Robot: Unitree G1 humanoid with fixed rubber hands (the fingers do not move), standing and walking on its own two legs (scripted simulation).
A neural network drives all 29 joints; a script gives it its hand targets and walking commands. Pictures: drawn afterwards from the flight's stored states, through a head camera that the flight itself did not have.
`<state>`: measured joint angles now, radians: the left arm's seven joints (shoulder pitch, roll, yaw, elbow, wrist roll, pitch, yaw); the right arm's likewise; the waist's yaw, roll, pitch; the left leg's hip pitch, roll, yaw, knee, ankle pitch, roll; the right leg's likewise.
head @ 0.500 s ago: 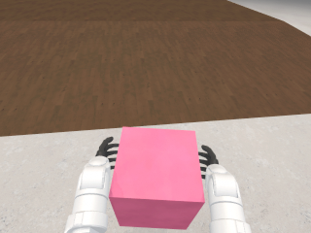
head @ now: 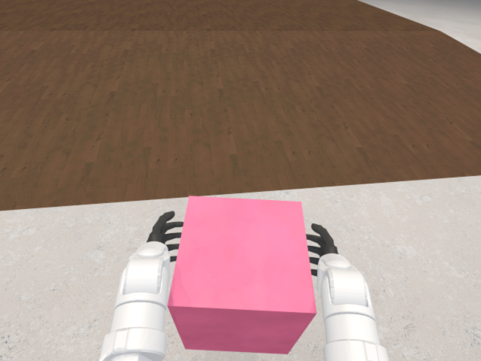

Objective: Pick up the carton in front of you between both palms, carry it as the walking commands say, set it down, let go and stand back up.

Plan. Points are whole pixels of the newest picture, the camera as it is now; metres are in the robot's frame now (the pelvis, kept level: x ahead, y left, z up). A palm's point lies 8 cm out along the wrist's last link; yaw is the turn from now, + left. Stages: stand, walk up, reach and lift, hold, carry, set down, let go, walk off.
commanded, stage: hold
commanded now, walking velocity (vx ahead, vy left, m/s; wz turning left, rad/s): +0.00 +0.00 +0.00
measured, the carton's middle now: (240, 278) +0.30 +0.00 -0.03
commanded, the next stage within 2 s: carry in 0.22 s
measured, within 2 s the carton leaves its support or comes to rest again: neither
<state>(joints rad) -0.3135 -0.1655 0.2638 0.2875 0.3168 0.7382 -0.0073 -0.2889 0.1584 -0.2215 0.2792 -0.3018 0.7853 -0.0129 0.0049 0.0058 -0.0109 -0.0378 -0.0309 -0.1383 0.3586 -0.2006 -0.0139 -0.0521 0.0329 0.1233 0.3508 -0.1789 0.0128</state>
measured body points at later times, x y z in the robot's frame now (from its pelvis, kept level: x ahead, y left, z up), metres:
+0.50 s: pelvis +0.05 +0.02 -0.01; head +0.02 +0.03 +0.44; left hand +0.34 +0.19 +0.07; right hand +0.34 -0.12 +0.07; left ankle +0.01 +0.14 -0.75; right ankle +0.02 -0.11 -0.73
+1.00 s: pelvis +0.31 +0.07 -0.03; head +0.28 +0.08 +0.42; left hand +0.55 +0.24 +0.06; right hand +0.56 -0.07 +0.06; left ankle +0.40 +0.15 -0.75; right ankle +0.13 -0.07 -0.74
